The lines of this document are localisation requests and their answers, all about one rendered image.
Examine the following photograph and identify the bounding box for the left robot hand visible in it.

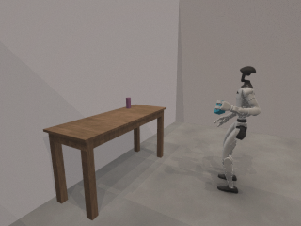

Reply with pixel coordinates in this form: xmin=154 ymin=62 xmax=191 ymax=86
xmin=215 ymin=100 xmax=231 ymax=111

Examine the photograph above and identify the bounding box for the table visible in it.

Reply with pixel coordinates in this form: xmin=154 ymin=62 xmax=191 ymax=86
xmin=43 ymin=105 xmax=166 ymax=220

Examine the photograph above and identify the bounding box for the humanoid robot torso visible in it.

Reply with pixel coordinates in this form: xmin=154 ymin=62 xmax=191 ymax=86
xmin=234 ymin=85 xmax=255 ymax=132

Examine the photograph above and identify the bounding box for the sponge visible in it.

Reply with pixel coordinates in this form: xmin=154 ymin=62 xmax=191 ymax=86
xmin=214 ymin=100 xmax=225 ymax=115

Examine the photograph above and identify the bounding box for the right robot hand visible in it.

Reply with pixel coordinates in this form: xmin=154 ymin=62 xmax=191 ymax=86
xmin=214 ymin=115 xmax=229 ymax=127

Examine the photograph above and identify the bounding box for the robot left foot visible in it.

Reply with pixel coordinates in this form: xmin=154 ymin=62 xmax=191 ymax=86
xmin=217 ymin=185 xmax=238 ymax=194

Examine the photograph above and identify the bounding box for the robot left forearm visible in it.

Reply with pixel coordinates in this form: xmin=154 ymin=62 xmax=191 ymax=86
xmin=230 ymin=105 xmax=261 ymax=116

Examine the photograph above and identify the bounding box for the robot left upper arm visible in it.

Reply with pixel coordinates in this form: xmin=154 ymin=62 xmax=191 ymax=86
xmin=243 ymin=88 xmax=261 ymax=116

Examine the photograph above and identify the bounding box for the robot right forearm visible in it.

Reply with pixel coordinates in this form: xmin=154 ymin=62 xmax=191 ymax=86
xmin=227 ymin=112 xmax=237 ymax=119

